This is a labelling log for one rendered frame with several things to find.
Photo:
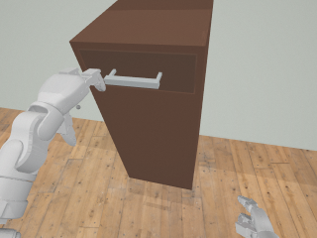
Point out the robot left forearm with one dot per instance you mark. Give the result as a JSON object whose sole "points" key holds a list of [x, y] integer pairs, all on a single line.
{"points": [[23, 154]]}

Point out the handle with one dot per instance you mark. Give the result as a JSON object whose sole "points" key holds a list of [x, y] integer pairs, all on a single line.
{"points": [[142, 82]]}

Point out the drawer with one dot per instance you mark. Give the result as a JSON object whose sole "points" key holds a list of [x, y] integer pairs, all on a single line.
{"points": [[178, 70]]}

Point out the right robot hand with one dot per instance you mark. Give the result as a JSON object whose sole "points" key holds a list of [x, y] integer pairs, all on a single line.
{"points": [[250, 226]]}

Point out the cabinet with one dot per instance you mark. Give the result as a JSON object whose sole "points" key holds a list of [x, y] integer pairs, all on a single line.
{"points": [[155, 132]]}

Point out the left robot hand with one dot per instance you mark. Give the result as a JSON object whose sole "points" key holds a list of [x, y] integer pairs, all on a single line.
{"points": [[66, 89]]}

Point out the left robot upper arm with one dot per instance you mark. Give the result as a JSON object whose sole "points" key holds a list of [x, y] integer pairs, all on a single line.
{"points": [[9, 233]]}

